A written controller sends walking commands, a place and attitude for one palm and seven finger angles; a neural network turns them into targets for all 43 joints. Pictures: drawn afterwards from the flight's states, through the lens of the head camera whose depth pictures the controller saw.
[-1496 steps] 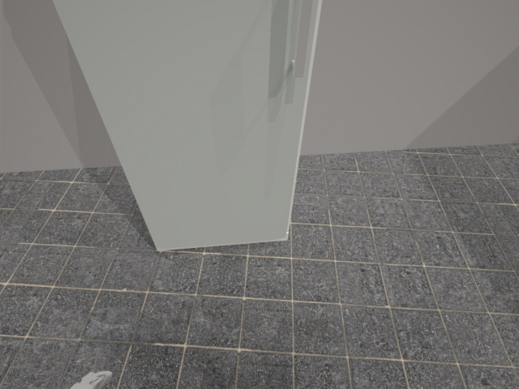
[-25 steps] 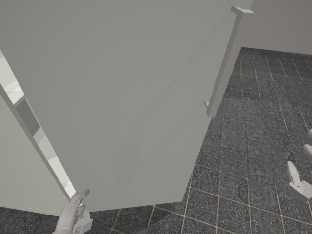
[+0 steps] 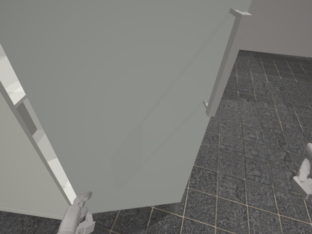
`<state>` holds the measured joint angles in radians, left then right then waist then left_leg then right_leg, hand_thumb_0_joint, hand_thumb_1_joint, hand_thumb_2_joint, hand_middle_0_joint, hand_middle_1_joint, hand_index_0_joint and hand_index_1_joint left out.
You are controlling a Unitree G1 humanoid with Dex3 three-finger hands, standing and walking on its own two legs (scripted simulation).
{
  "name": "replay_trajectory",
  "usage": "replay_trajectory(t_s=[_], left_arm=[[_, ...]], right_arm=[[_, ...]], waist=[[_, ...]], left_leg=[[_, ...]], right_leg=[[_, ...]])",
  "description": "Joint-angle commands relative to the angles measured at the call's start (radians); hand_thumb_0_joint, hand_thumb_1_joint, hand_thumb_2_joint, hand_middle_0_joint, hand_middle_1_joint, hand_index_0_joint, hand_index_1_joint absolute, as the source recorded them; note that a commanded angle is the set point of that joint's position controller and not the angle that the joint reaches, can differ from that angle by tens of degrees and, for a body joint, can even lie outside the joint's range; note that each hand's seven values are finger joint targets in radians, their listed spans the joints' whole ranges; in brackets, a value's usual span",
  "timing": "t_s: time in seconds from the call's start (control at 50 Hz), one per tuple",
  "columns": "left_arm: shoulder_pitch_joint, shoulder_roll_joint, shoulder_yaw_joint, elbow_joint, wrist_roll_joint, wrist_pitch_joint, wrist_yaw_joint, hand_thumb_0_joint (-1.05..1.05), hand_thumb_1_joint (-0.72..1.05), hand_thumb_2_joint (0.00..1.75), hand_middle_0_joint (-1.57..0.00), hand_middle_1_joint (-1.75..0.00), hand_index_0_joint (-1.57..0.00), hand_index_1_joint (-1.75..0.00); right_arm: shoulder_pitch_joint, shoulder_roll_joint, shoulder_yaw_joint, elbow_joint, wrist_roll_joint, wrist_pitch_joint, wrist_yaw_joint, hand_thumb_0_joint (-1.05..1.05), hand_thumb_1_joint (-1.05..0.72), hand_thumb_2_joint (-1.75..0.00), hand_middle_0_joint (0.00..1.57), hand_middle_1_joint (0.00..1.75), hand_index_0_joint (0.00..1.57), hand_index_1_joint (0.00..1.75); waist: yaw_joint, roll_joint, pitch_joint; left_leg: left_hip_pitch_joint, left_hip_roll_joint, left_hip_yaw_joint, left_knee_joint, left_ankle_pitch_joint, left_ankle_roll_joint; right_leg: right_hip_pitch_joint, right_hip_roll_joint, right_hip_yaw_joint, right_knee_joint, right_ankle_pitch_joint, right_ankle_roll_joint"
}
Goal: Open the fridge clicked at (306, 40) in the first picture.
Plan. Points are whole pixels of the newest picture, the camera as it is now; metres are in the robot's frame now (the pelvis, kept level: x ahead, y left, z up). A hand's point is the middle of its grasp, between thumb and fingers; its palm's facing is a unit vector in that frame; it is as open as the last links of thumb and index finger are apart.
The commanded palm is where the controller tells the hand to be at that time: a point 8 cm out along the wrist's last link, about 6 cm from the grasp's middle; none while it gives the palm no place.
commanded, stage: step back with the hand held close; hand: right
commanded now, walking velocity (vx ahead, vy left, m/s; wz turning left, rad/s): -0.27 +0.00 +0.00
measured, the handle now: (220, 69) +0.46 -0.17 +0.24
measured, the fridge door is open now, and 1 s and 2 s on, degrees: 75 75 75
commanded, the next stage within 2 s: stop stepping back and stand still in 1.06 s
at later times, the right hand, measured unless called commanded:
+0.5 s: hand out of the picture +0.14 -0.30 +0.16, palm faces +0.42 +0.79 -0.45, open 7.4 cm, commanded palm +0.08 -0.33 +0.17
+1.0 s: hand out of the picture +0.03 -0.35 +0.18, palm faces +0.54 +0.77 -0.35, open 7.5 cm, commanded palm -0.03 -0.37 +0.17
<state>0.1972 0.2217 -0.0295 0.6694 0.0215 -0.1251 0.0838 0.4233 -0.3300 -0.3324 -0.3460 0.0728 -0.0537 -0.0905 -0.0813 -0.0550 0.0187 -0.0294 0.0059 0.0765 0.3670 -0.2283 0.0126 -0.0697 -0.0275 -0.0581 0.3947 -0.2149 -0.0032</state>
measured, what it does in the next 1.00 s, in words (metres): walks backwards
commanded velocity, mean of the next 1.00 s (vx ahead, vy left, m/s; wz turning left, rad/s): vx -0.30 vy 0.00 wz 0.03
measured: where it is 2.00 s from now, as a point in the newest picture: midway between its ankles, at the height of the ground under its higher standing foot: outside the picture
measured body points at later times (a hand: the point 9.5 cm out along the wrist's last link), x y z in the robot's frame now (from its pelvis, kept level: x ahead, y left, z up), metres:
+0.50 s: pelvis -0.06 -0.03 -0.01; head -0.06 -0.04 +0.44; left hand +0.12 +0.21 -0.08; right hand +0.11 -0.34 +0.18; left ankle -0.01 +0.11 -0.74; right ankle +0.01 -0.12 -0.74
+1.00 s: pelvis -0.16 -0.06 -0.01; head -0.16 -0.11 +0.44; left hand +0.02 +0.15 -0.07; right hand +0.00 -0.39 +0.20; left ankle -0.24 +0.09 -0.67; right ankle -0.01 -0.12 -0.74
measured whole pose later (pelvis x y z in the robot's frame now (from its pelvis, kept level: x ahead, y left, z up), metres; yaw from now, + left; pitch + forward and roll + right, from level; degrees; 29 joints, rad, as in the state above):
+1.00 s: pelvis -0.16 -0.06 -0.01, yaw -3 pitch +0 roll +7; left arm 0.22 0.15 0.00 0.64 0.01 -0.15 0.04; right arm 0.44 -0.42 -0.47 -0.54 0.04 -0.24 -0.16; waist -0.02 -0.02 -0.02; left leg -0.30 -0.09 0.03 0.96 -0.51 0.00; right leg -0.46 -0.05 -0.02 0.44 -0.01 -0.08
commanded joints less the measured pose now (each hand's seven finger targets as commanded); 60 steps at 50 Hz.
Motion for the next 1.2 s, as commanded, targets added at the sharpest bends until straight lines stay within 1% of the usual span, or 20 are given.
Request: replay_trajectory(t_s=[0.0, 0.04, 0.1, 0.28, 0.54, 0.6, 0.66, 0.7, 0.74, 0.78, 0.8, 0.86, 0.92, 1.0, 1.04, 1.06, 1.1, 1.12, 1.16, 1.18], left_arm=[[-0.158, 0.132, 0.038, -0.217, -0.017, -0.042, 0.009, 0.0, 0.9, 0.9, -0.2, -0.3, -0.2, -0.3], [-0.15, 0.113, 0.041, -0.197, -0.009, -0.015, 0.006, 0.0, 0.9, 0.9, -0.2, -0.3, -0.2, -0.3], [-0.13, 0.119, 0.051, -0.217, -0.01, 0.011, 0.005, 0.0, 0.9, 0.9, -0.2, -0.3, -0.2, -0.3], [-0.112, 0.124, 0.071, -0.281, -0.023, 0.054, 0.017, 0.0, 0.9, 0.9, -0.2, -0.3, -0.2, -0.3], [-0.08, 0.156, 0.083, -0.284, -0.024, -0.002, 0.016, 0.0, 0.9, 0.9, -0.2, -0.3, -0.2, -0.3], [-0.061, 0.139, 0.087, -0.282, -0.022, -0.013, 0.007, 0.0, 0.9, 0.9, -0.2, -0.3, -0.2, -0.3], [-0.028, 0.115, 0.08, -0.218, -0.01, -0.012, -0.003, 0.0, 0.9, 0.9, -0.2, -0.3, -0.2, -0.3], [-0.03, 0.103, 0.069, -0.204, -0.01, -0.014, -0.006, 0.0, 0.9, 0.9, -0.2, -0.3, -0.2, -0.3], [-0.048, 0.125, 0.069, -0.223, -0.013, -0.023, 0.01, 0.0, 0.9, 0.9, -0.2, -0.3, -0.2, -0.3], [-0.081, 0.158, 0.077, -0.243, -0.007, -0.051, 0.025, 0.0, 0.9, 0.9, -0.2, -0.3, -0.2, -0.3], [-0.064, 0.121, 0.076, -0.222, 0.003, -0.061, 0.021, 0.0, 0.9, 0.9, -0.2, -0.3, -0.2, -0.3], [-0.066, 0.139, 0.113, -0.205, -0.01, -0.072, -0.008, 0.0, 0.9, 0.9, -0.2, -0.3, -0.2, -0.3], [-0.075, 0.108, 0.1, -0.188, -0.015, -0.08, -0.029, 0.0, 0.9, 0.9, -0.2, -0.3, -0.2, -0.3], [-0.056, 0.105, 0.088, -0.163, -0.005, -0.084, -0.033, 0.0, 0.9, 0.9, -0.2, -0.3, -0.2, -0.3], [-0.045, 0.098, 0.088, -0.148, 0.005, -0.066, -0.034, 0.0, 0.9, 0.9, -0.2, -0.3, -0.2, -0.3], [-0.019, 0.086, 0.087, -0.135, 0.006, -0.045, -0.034, 0.0, 0.9, 0.9, -0.2, -0.3, -0.2, -0.3], [-0.111, 0.066, 0.07, -0.151, 0.0, -0.031, -0.014, 0.0, 0.9, 0.9, -0.2, -0.3, -0.2, -0.3], [-0.122, 0.046, 0.047, -0.17, 0.008, -0.042, -0.011, 0.0, 0.9, 0.9, -0.2, -0.3, -0.2, -0.3], [-0.118, 0.063, 0.062, -0.177, -0.02, -0.058, -0.006, 0.0, 0.9, 0.9, -0.2, -0.3, -0.2, -0.3], [-0.103, 0.077, 0.062, -0.184, -0.031, -0.048, 0.01, 0.0, 0.9, 0.9, -0.2, -0.3, -0.2, -0.3]], right_arm=[[-0.311, -0.341, -0.232, -0.325, -0.013, -0.124, -0.036, 0.0, -0.9, -0.9, 0.2, 0.3, 0.2, 0.3], [-0.128, -0.219, -0.132, -0.198, -0.018, -0.121, -0.026, 0.0, -0.9, -0.9, 0.2, 0.3, 0.2, 0.3], [-0.034, -0.202, -0.126, -0.209, -0.021, -0.133, -0.028, 0.0, -0.9, -0.9, 0.2, 0.3, 0.2, 0.3], [0.094, -0.276, -0.217, -0.343, -0.008, -0.161, -0.05, 0.0, -0.9, -0.9, 0.2, 0.3, 0.2, 0.3], [0.015, -0.222, -0.203, -0.297, -0.061, -0.216, -0.06, 0.0, -0.9, -0.9, 0.2, 0.3, 0.2, 0.3], [0.015, -0.24, -0.207, -0.337, -0.059, -0.234, -0.058, 0.0, -0.9, -0.9, 0.2, 0.3, 0.2, 0.3], [0.021, -0.264, -0.203, -0.365, -0.042, -0.239, -0.074, 0.0, -0.9, -0.9, 0.2, 0.3, 0.2, 0.3], [-0.037, -0.257, -0.181, -0.399, -0.042, -0.236, -0.084, 0.0, -0.9, -0.9, 0.2, 0.3, 0.2, 0.3], [-0.061, -0.261, -0.187, -0.413, -0.039, -0.238, -0.088, 0.0, -0.9, -0.9, 0.2, 0.3, 0.2, 0.3], [-0.084, -0.264, -0.227, -0.444, -0.062, -0.253, -0.093, 0.0, -0.9, -0.9, 0.2, 0.3, 0.2, 0.3], [-0.097, -0.277, -0.244, -0.428, -0.071, -0.252, -0.096, 0.0, -0.9, -0.9, 0.2, 0.3, 0.2, 0.3], [-0.066, -0.302, -0.28, -0.386, -0.05, -0.264, -0.081, 0.0, -0.9, -0.9, 0.2, 0.3, 0.2, 0.3], [0.019, -0.207, -0.185, -0.379, -0.03, -0.248, -0.072, 0.0, -0.9, -0.9, 0.2, 0.3, 0.2, 0.3], [0.002, -0.222, -0.151, -0.395, -0.01, -0.242, -0.062, 0.0, -0.9, -0.9, 0.2, 0.3, 0.2, 0.3], [-0.019, -0.254, -0.16, -0.398, -0.005, -0.249, -0.058, 0.0, -0.9, -0.9, 0.2, 0.3, 0.2, 0.3], [-0.008, -0.299, -0.193, -0.4, -0.013, -0.255, -0.062, 0.0, -0.9, -0.9, 0.2, 0.3, 0.2, 0.3], [-0.062, -0.365, -0.227, -0.426, -0.008, -0.276, -0.064, 0.0, -0.9, -0.9, 0.2, 0.3, 0.2, 0.3], [-0.078, -0.388, -0.265, -0.423, -0.011, -0.283, -0.074, 0.0, -0.9, -0.9, 0.2, 0.3, 0.2, 0.3], [-0.119, -0.334, -0.212, -0.376, -0.021, -0.261, -0.032, 0.0, -0.9, -0.9, 0.2, 0.3, 0.2, 0.3], [-0.035, -0.305, -0.227, -0.29, -0.014, -0.216, -0.034, 0.0, -0.9, -0.9, 0.2, 0.3, 0.2, 0.3]], waist=[[0.037, 0.006, 0.009], [0.044, 0.122, 0.006], [0.049, 0.062, -0.077], [0.054, 0.048, -0.205], [0.06, -0.069, -0.039], [0.067, 0.059, -0.046], [0.082, 0.196, -0.083], [0.095, 0.221, -0.093], [0.097, 0.055, -0.066], [0.083, -0.38, -0.086], [0.09, -0.306, -0.089], [0.064, -0.091, -0.137], [0.054, -0.128, -0.15], [0.063, -0.233, -0.211], [0.06, -0.144, -0.246], [0.068, -0.015, -0.263], [0.047, 0.255, -0.112], [0.027, 0.232, -0.108], [0.052, 0.391, -0.202], [0.082, 0.327, -0.122]], left_leg=[[-0.162, 0.056, -0.118, -0.129, 0.166, -0.012], [-0.209, 0.098, -0.128, -0.136, 0.163, -0.01], [-0.189, 0.109, -0.104, -0.079, 0.235, -0.008], [-0.123, 0.073, -0.086, 0.058, 0.332, -0.022], [-0.008, 0.001, -0.119, 0.209, -0.09, -0.024], [-0.187, 0.06, -0.226, 0.05, -0.225, 0.021], [-0.538, 0.234, -0.386, -0.138, -0.333, 0.114], [-0.571, 0.245, -0.316, -0.107, -0.251, 0.102], [-0.543, 0.114, -0.193, 0.052, -0.252, 0.028], [-0.255, -0.093, -0.078, 0.632, -0.192, -0.04], [-0.221, -0.086, -0.133, 0.843, -0.215, -0.033], [-0.236, -0.105, -0.112, 0.865, -0.238, -0.031], [-0.272, -0.105, -0.013, 0.597, -0.301, -0.013], [-0.171, -0.119, 0.033, 0.191, -0.358, 0.03], [-0.15, -0.055, -0.016, -0.092, -0.253, 0.07], [-0.257, 0.088, -0.153, -0.187, -0.149, 0.112], [-0.423, 0.349, -0.326, -0.226, 0.258, 0.169], [-0.326, 0.352, -0.236, -0.12, 0.53, 0.168], [-0.17, 0.247, -0.132, 0.018, 0.587, 0.14], [-0.191, 0.204, -0.105, 0.084, 0.573, 0.109]], right_leg=[[-0.072, -0.005, 0.044, -0.005, 0.076, -0.042], [-0.076, 0.002, 0.049, 0.047, 0.08, -0.042], [-0.075, -0.007, 0.042, 0.059, 0.159, -0.038], [-0.134, -0.049, 0.076, 0.042, 0.293, -0.04], [-0.659, -0.131, 0.201, -0.126, -0.502, -0.112], [-0.53, -0.052, 0.157, 0.037, -0.421, -0.078], [-0.202, 0.031, 0.073, 0.404, -0.213, -0.018], [-0.131, 0.023, 0.077, 0.391, -0.178, -0.021], [-0.176, -0.035, 0.164, 0.117, -0.237, -0.048], [-0.531, -0.305, 0.531, -0.299, -0.599, -0.155], [-0.603, -0.339, 0.528, -0.324, -0.566, -0.179], [-0.517, -0.287, 0.366, -0.233, -0.438, -0.161], [-0.329, -0.213, 0.269, -0.261, -0.361, -0.082], [-0.182, -0.188, 0.219, -0.32, -0.284, 0.055], [-0.087, -0.144, 0.141, -0.183, -0.108, 0.128], [0.007, -0.084, 0.045, 0.073, 0.055, 0.102], [-0.183, 0.03, 0.035, 0.56, -0.184, 0.058], [-0.339, 0.043, 0.025, 0.646, -0.257, 0.057], [-0.336, 0.037, 0.06, 0.581, -0.205, 0.033], [-0.283, 0.013, 0.037, 0.386, -0.089, 0.019]])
